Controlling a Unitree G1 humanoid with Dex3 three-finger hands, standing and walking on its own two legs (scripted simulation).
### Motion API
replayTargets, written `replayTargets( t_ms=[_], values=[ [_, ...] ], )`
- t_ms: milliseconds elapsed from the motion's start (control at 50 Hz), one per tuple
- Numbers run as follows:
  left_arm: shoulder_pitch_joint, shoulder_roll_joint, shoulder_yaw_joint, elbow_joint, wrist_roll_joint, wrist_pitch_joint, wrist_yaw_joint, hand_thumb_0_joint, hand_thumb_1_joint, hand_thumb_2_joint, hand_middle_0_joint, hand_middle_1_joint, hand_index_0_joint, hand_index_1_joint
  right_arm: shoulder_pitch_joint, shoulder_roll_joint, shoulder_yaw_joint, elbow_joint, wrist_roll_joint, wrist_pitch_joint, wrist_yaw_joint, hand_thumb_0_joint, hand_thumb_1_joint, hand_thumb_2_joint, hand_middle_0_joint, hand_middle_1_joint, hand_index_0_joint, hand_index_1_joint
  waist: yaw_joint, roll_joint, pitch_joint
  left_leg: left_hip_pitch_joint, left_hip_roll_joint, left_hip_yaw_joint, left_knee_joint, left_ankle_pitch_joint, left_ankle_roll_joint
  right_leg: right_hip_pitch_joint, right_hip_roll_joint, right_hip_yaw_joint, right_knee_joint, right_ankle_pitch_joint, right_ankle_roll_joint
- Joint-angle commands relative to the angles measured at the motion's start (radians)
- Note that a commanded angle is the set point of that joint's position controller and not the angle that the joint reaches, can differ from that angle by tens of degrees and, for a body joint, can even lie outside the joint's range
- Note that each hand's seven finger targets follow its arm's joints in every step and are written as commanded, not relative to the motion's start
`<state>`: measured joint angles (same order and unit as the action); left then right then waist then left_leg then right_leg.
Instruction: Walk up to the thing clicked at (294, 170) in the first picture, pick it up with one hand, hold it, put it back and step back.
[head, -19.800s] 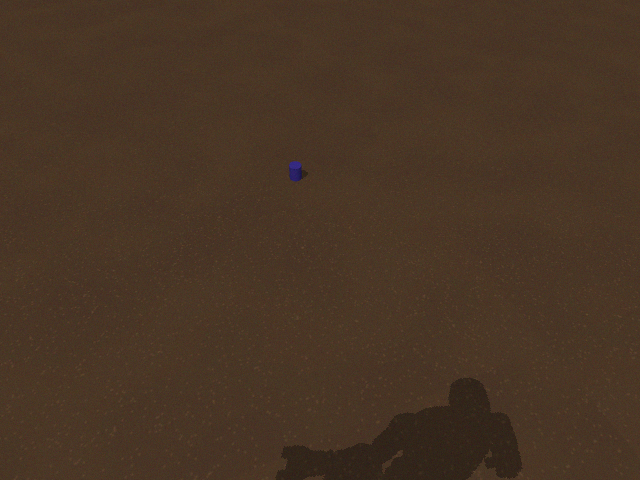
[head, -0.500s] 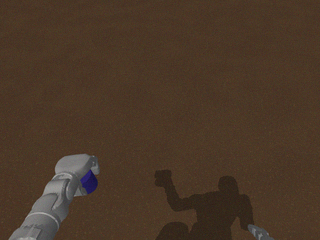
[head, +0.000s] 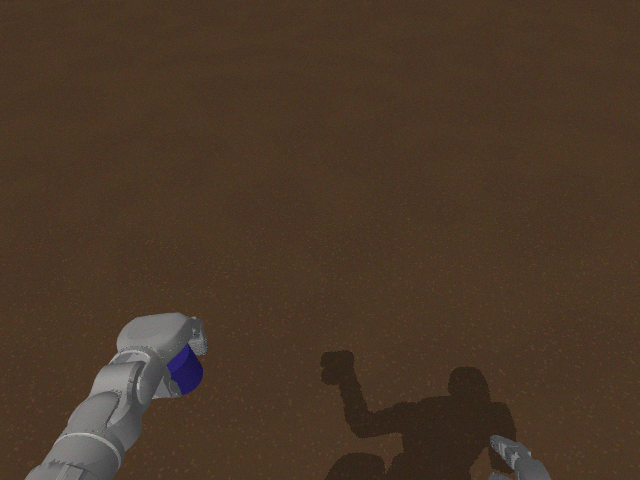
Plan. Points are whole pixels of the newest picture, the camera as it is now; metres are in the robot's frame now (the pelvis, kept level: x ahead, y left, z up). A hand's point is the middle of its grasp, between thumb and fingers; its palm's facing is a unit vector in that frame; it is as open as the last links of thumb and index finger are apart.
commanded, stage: hold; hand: left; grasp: from above
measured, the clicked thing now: (176, 365) +0.31 +0.22 -0.06
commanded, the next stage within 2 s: crouch in 0.84 s
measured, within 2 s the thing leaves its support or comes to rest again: neither
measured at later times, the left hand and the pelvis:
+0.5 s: hand (158, 372) +0.28 +0.23 -0.02, palm faces -0.45 -0.07 -0.89, open 8.1 cm; pelvis +0.00 +0.00 +0.00, yaw +0 degrees
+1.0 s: hand (157, 361) +0.30 +0.23 -0.02, palm faces -0.45 -0.07 -0.89, open 8.1 cm; pelvis +0.01 +0.01 +0.01, yaw +0 degrees
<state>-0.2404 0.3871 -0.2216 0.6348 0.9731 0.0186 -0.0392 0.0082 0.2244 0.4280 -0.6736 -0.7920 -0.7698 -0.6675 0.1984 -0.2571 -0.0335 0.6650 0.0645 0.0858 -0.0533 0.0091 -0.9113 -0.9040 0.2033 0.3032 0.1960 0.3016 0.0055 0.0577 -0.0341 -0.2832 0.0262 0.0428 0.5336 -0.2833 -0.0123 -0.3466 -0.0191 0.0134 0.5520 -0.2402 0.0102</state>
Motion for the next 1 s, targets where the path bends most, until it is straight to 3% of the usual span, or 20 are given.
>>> replayTargets(
  t_ms=[0, 280, 320, 400, 440, 480, 500, 540, 560, 620, 640, 660, 780, 820, 860, 900, 920, 940, 980],
  values=[
    [-0.309, 0.212, 0.104, -0.209, 0.003, 0.001, 0.033, 0.0, 0.645, 0.579, -0.855, -0.851, -0.966, -0.738, -0.097, -0.12, -0.037, -0.142, 0.005, -0.045, -0.009, 0.0, -0.906, -0.902, 0.2, 0.3, 0.2, 0.3, 0.006, -0.051, -0.222, 0.082, -0.044, 0.007, -0.08, 0.177, 0.03, 0.103, 0.033, -0.004, -0.097, 0.12, -0.011],
    [-0.301, 0.24, 0.128, -0.262, -0.003, -0.015, 0.017, 0.0, 0.605, 0.608, -0.857, -0.839, -0.952, -0.743, -0.123, -0.111, -0.026, -0.146, 0.007, -0.052, -0.018, 0.0, -0.909, -0.905, 0.2, 0.3, 0.2, 0.3, 0.013, -0.054, -0.19, 0.1, -0.047, 0.007, -0.111, 0.142, 0.032, 0.119, 0.031, -0.002, -0.136, 0.079, -0.01],
    [-0.287, 0.209, 0.104, -0.252, -0.006, -0.014, 0.008, 0.0, 0.612, 0.576, -0.841, -0.855, -0.949, -0.744, -0.117, -0.11, -0.026, -0.145, 0.006, -0.055, -0.017, 0.0, -0.909, -0.905, 0.2, 0.3, 0.2, 0.3, 0.004, -0.059, -0.198, 0.111, -0.045, 0.007, -0.112, 0.16, 0.031, 0.122, 0.034, -0.004, -0.132, 0.099, -0.011],
    [-0.295, 0.233, 0.117, -0.25, -0.008, -0.018, 0.008, 0.0, 0.618, 0.573, -0.837, -0.861, -0.95, -0.746, -0.118, -0.112, -0.026, -0.143, 0.008, -0.055, -0.02, 0.0, -0.909, -0.904, 0.2, 0.3, 0.2, 0.3, 0.013, -0.049, -0.196, 0.116, -0.042, 0.003, -0.12, 0.183, 0.028, 0.126, 0.036, -0.009, -0.132, 0.117, -0.015],
    [-0.276, 0.205, 0.098, -0.242, -0.005, -0.021, 0.006, 0.0, 0.603, 0.588, -0.842, -0.843, -0.945, -0.738, -0.119, -0.109, -0.026, -0.147, 0.008, -0.055, -0.019, 0.0, -0.908, -0.904, 0.2, 0.3, 0.2, 0.3, 0.009, -0.053, -0.188, 0.115, -0.041, 0.001, -0.122, 0.183, 0.027, 0.125, 0.038, -0.012, -0.132, 0.114, -0.016],
    [-0.263, 0.219, 0.114, -0.252, -0.009, -0.022, 0.012, 0.0, 0.616, 0.578, -0.843, -0.852, -0.953, -0.74, -0.117, -0.113, -0.029, -0.147, 0.009, -0.053, -0.019, 0.0, -0.908, -0.903, 0.2, 0.3, 0.2, 0.3, 0.017, -0.05, -0.2, 0.119, -0.041, 0.001, -0.122, 0.202, 0.025, 0.137, 0.039, -0.013, -0.131, 0.131, -0.017],
    [-0.278, 0.216, 0.106, -0.247, 0.004, -0.019, 0.012, 0.0, 0.593, 0.573, -0.834, -0.838, -0.938, -0.732, -0.116, -0.11, -0.029, -0.144, 0.008, -0.053, -0.019, 0.0, -0.909, -0.904, 0.2, 0.3, 0.2, 0.3, 0.006, -0.046, -0.201, 0.126, -0.043, 0.004, -0.116, 0.215, 0.027, 0.132, 0.037, -0.011, -0.126, 0.148, -0.017],
    [-0.313, 0.249, 0.134, -0.257, 0.01, -0.02, 0.019, 0.0, 0.585, 0.572, -0.836, -0.827, -0.936, -0.725, -0.109, -0.112, -0.03, -0.137, 0.007, -0.052, -0.019, 0.0, -0.909, -0.905, 0.2, 0.3, 0.2, 0.3, 0.012, -0.043, -0.219, 0.132, -0.042, 0.003, -0.114, 0.232, 0.026, 0.141, 0.037, -0.013, -0.127, 0.164, -0.016],
    [-0.319, 0.233, 0.118, -0.268, 0.01, -0.018, 0.022, 0.0, 0.603, 0.565, -0.829, -0.847, -0.94, -0.734, -0.108, -0.11, -0.03, -0.136, 0.007, -0.052, -0.018, 0.0, -0.907, -0.903, 0.2, 0.3, 0.2, 0.3, 0.012, -0.036, -0.224, 0.134, -0.044, 0.004, -0.114, 0.23, 0.026, 0.144, 0.035, -0.011, -0.129, 0.163, -0.016],
    [-0.294, 0.222, 0.12, -0.224, 0.0, -0.013, 0.027, 0.0, 0.618, 0.563, -0.842, -0.845, -0.954, -0.731, -0.106, -0.112, -0.03, -0.132, 0.008, -0.052, -0.017, 0.0, -0.908, -0.904, 0.2, 0.3, 0.2, 0.3, 0.007, -0.053, -0.197, 0.128, -0.04, 0.005, -0.119, 0.216, 0.026, 0.137, 0.038, -0.013, -0.135, 0.148, -0.015],
    [-0.297, 0.204, 0.094, -0.223, 0.007, -0.01, 0.026, 0.0, 0.605, 0.576, -0.838, -0.842, -0.945, -0.734, -0.109, -0.11, -0.032, -0.134, 0.008, -0.051, -0.016, 0.0, -0.908, -0.903, 0.2, 0.3, 0.2, 0.3, 0.007, -0.048, -0.202, 0.132, -0.041, 0.002, -0.122, 0.23, 0.025, 0.137, 0.038, -0.016, -0.132, 0.162, -0.017],
    [-0.302, 0.221, 0.115, -0.229, 0.009, -0.011, 0.026, 0.0, 0.605, 0.571, -0.833, -0.85, -0.943, -0.737, -0.104, -0.115, -0.035, -0.135, 0.008, -0.05, -0.016, 0.0, -0.908, -0.904, 0.2, 0.3, 0.2, 0.3, 0.013, -0.042, -0.207, 0.133, -0.041, 0.005, -0.119, 0.229, 0.025, 0.144, 0.037, -0.014, -0.134, 0.161, -0.017],
    [-0.276, 0.202, 0.097, -0.221, 0.004, -0.01, 0.019, 0.0, 0.576, 0.588, -0.827, -0.848, -0.928, -0.745, -0.101, -0.112, -0.035, -0.138, 0.009, -0.045, -0.014, 0.0, -0.91, -0.904, 0.2, 0.3, 0.2, 0.3, 0.01, -0.057, -0.2, 0.13, -0.036, 0.001, -0.121, 0.255, 0.025, 0.151, 0.04, -0.02, -0.133, 0.183, -0.019],
    [-0.306, 0.244, 0.13, -0.236, 0.003, -0.013, 0.026, 0.0, 0.57, 0.571, -0.817, -0.84, -0.923, -0.733, -0.099, -0.115, -0.036, -0.135, 0.008, -0.042, -0.015, 0.0, -0.909, -0.904, 0.2, 0.3, 0.2, 0.3, 0.017, -0.041, -0.213, 0.133, -0.039, 0.001, -0.121, 0.26, 0.024, 0.16, 0.039, -0.019, -0.134, 0.191, -0.018],
    [-0.335, 0.216, 0.097, -0.244, 0.011, -0.017, 0.022, 0.0, 0.587, 0.582, -0.831, -0.837, -0.932, -0.733, -0.097, -0.111, -0.037, -0.135, 0.008, -0.042, -0.014, 0.0, -0.908, -0.904, 0.2, 0.3, 0.2, 0.3, 0.006, -0.04, -0.223, 0.146, -0.04, 0.004, -0.118, 0.273, 0.025, 0.158, 0.038, -0.016, -0.129, 0.207, -0.019],
    [-0.342, 0.251, 0.133, -0.23, 0.006, -0.017, 0.028, 0.0, 0.594, 0.574, -0.828, -0.845, -0.936, -0.735, -0.084, -0.119, -0.039, -0.127, 0.008, -0.04, -0.015, 0.0, -0.907, -0.903, 0.2, 0.3, 0.2, 0.3, 0.01, -0.044, -0.236, 0.151, -0.038, 0.004, -0.115, 0.289, 0.025, 0.167, 0.039, -0.016, -0.13, 0.221, -0.017],
    [-0.326, 0.226, 0.116, -0.223, 0.006, -0.017, 0.028, 0.0, 0.629, 0.586, -0.793, -0.925, -0.945, -0.776, -0.081, -0.116, -0.039, -0.13, 0.008, -0.041, -0.014, 0.0, -0.907, -0.91, 0.201, 0.301, 0.201, 0.301, 0.011, -0.038, -0.229, 0.151, -0.038, 0.006, -0.117, 0.294, 0.024, 0.167, 0.039, -0.016, -0.127, 0.225, -0.021],
    [-0.296, 0.239, 0.132, -0.199, 0.003, -0.016, 0.028, 0.0, 0.549, 0.555, -0.713, -0.892, -0.865, -0.738, -0.081, -0.12, -0.041, -0.129, 0.009, -0.038, -0.014, 0.0, -0.881, -0.892, 0.201, 0.3, 0.201, 0.301, 0.014, -0.037, -0.218, 0.147, -0.037, 0.007, -0.118, 0.3, 0.022, 0.167, 0.04, -0.019, -0.129, 0.226, -0.022],
    [-0.273, 0.205, 0.101, -0.169, 0.01, -0.021, 0.027, 0.0, 0.519, 0.547, -0.775, -0.854, -0.887, -0.741, -0.08, -0.12, -0.042, -0.131, 0.008, -0.038, -0.013, 0.0, -0.903, -0.902, 0.2, 0.3, 0.2, 0.3, 0.01, -0.064, -0.2, 0.136, -0.032, 0.0, -0.118, 0.304, 0.022, 0.162, 0.045, -0.025, -0.123, 0.226, -0.023]
  ],
)
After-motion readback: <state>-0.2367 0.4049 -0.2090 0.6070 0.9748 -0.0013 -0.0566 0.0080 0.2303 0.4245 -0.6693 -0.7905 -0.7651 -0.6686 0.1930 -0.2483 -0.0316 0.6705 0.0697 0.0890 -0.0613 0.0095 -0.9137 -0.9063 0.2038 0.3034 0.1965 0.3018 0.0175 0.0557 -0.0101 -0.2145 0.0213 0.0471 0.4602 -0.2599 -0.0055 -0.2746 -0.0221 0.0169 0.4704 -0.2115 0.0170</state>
